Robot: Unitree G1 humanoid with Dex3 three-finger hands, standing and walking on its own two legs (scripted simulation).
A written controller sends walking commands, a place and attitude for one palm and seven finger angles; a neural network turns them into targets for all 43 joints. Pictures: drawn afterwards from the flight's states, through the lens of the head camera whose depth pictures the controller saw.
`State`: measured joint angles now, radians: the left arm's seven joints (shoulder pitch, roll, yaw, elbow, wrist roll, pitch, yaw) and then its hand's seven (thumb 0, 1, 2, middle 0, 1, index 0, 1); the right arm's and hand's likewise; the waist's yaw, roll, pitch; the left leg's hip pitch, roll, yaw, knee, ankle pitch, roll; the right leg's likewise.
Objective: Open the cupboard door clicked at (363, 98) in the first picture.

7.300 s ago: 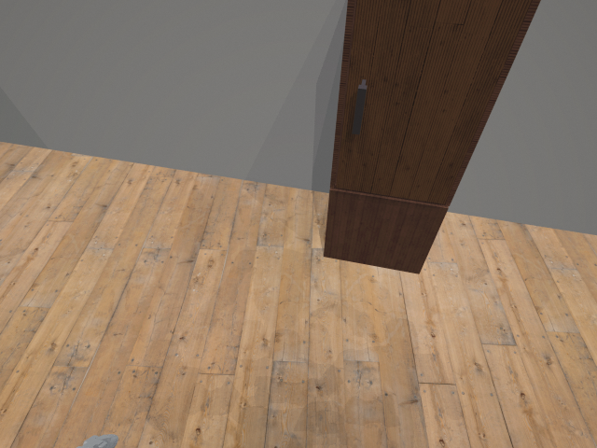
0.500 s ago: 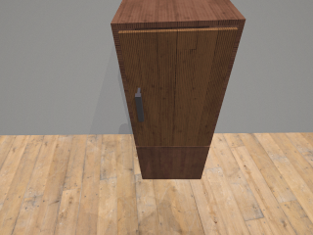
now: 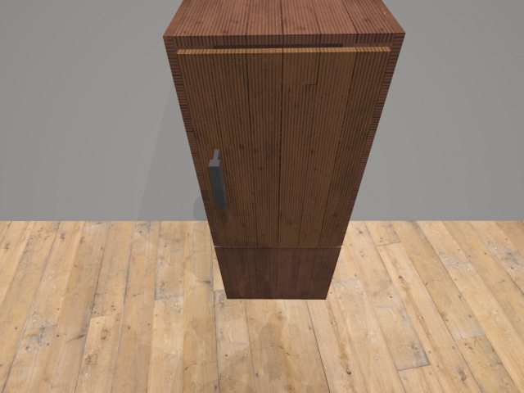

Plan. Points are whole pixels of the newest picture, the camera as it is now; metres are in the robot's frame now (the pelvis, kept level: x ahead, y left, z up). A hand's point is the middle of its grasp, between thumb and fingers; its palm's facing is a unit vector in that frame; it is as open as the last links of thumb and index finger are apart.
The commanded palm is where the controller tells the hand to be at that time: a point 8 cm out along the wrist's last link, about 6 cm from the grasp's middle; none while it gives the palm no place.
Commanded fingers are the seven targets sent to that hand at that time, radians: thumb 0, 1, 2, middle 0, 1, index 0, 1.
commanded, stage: look again from close up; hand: left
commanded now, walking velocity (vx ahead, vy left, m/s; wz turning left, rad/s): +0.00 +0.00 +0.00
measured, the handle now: (219, 179) +0.56 +0.13 -0.03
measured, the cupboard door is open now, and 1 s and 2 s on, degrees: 0 0 0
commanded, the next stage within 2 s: raise the hand with hooked fingers in 0.04 s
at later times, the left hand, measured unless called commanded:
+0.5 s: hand (163, 358) +0.19 +0.17 -0.05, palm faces +0.00 -1.00 -0.02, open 8.2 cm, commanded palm +0.14 +0.24 -0.06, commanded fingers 0.00 0.46 0.71 -0.23 -0.58 -0.23 -0.58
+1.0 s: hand (125, 345) +0.20 +0.23 -0.05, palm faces +0.05 -1.00 -0.05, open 11.2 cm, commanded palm +0.17 +0.29 -0.04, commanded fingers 0.00 -0.13 0.46 -0.27 -0.96 -0.27 -0.96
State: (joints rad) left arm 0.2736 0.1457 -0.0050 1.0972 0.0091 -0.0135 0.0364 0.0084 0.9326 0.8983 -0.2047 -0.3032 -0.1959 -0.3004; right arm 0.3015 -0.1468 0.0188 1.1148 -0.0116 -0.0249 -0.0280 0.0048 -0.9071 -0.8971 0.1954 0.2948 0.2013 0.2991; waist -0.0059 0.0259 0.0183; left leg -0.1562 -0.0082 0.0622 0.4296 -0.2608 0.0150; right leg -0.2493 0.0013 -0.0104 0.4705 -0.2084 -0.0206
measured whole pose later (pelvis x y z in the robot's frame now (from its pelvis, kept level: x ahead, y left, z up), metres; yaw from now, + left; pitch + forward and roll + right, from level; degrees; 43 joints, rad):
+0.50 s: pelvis -0.01 -0.02 -0.08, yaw +2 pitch +13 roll +1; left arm 0.35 0.19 0.17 0.23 -0.28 -0.60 -0.40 0.00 0.69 0.80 -0.22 -0.45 -0.21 -0.45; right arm 0.13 -0.31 -0.09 0.52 0.02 -0.28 0.00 0.01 -0.91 -0.90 0.19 0.29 0.20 0.30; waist 0.01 -0.04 -0.15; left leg -0.78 0.00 0.02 1.09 -0.53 -0.01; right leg -0.86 -0.01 -0.05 1.12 -0.49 -0.05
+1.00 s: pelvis -0.02 +0.00 -0.09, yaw +3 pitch +16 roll -2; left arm 0.32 0.28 0.29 0.09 -0.34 -0.37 -0.39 0.00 0.10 0.56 -0.26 -0.82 -0.25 -0.82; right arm 0.27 -0.22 0.02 0.57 0.03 -0.21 -0.05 0.02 -0.90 -0.90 0.20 0.30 0.21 0.30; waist -0.01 0.03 -0.14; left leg -0.90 0.01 -0.02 1.18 -0.56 0.02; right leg -0.93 -0.01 -0.09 1.12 -0.47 -0.03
